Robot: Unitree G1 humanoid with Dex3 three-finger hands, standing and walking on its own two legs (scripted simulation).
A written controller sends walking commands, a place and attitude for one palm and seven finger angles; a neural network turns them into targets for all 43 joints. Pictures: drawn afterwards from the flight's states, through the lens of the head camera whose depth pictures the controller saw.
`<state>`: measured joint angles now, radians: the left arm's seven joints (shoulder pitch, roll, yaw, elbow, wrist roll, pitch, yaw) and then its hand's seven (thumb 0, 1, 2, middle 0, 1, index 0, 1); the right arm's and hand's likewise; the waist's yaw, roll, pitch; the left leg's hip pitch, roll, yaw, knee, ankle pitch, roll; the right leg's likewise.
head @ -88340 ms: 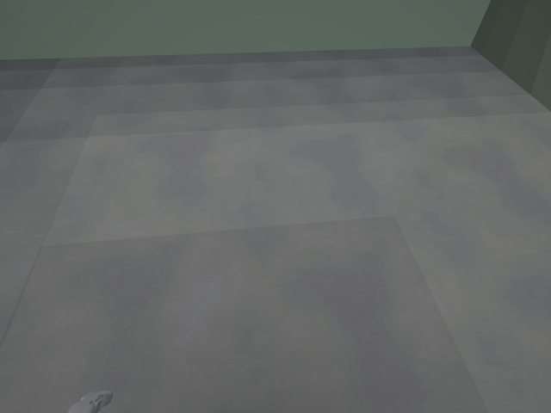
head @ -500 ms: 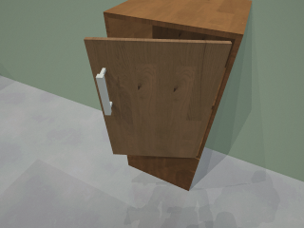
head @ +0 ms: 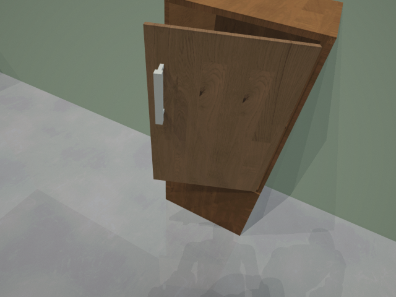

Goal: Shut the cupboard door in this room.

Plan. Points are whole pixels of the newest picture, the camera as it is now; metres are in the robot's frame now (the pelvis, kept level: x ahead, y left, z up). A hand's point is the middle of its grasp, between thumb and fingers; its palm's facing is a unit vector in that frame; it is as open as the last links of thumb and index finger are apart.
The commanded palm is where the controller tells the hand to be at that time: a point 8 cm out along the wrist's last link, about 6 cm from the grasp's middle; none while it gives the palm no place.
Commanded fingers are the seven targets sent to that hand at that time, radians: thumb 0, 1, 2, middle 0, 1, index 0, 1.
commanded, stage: come to a stop and stand still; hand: left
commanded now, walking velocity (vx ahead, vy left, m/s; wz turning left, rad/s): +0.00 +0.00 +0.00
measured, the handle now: (160, 95) +0.59 +0.14 +0.10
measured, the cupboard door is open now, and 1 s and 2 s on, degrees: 22 22 22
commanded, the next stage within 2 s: look again from close up in 0.84 s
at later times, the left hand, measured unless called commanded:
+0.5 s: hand out of the picture +0.01 +0.17 -0.16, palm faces -0.05 -0.99 -0.14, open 7.3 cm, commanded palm none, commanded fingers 0.00 0.90 0.90 -0.20 -0.30 -0.20 -0.30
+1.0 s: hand out of the picture +0.02 +0.17 -0.15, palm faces -0.03 -0.98 -0.18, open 7.3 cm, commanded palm none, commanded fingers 0.00 0.90 0.90 -0.20 -0.30 -0.20 -0.30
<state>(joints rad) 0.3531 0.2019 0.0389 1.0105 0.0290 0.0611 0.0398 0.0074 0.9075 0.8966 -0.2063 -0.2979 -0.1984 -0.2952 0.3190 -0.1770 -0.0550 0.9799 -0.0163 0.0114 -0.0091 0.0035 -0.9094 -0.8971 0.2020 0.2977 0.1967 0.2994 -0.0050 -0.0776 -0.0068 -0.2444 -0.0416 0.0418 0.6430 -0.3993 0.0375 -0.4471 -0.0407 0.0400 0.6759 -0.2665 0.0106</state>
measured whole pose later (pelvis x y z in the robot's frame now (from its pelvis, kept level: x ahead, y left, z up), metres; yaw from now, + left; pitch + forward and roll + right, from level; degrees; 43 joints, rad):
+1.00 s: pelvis +0.01 +0.00 +0.03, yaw -3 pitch -1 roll +0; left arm 0.29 0.16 -0.01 1.09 0.01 -0.01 0.04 0.01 0.92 0.90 -0.20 -0.30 -0.20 -0.29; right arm 0.24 -0.15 0.01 1.12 -0.01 -0.02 -0.04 0.01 -0.93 -0.90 0.20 0.30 0.20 0.30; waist 0.00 -0.03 0.03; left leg -0.14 -0.03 0.08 0.41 -0.25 0.05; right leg -0.11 0.02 0.01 0.42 -0.28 -0.02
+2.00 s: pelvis +0.08 +0.00 +0.01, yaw -3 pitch +0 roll -1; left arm 0.49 0.12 0.03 1.12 0.02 -0.03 0.02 0.00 0.91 0.90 -0.20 -0.30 -0.20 -0.29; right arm 0.27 -0.14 -0.02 1.07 -0.02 -0.06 -0.02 0.01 -0.92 -0.90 0.20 0.30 0.20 0.30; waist 0.03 -0.06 0.04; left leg -0.30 0.02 0.10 0.60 -0.28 0.05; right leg -0.13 0.03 0.00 0.61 -0.44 -0.04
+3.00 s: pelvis +0.14 +0.00 +0.03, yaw -1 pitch +0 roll -1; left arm 0.30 0.23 0.07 1.01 0.03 0.06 0.01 0.00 0.91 0.90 -0.20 -0.30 -0.19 -0.29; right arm 0.28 -0.13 -0.02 1.01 -0.03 0.01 -0.03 0.01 -0.94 -0.90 0.20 0.30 0.20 0.30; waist 0.02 -0.07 -0.01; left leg -0.23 0.00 0.05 0.43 -0.20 0.05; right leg -0.47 0.00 0.01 1.03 -0.30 0.02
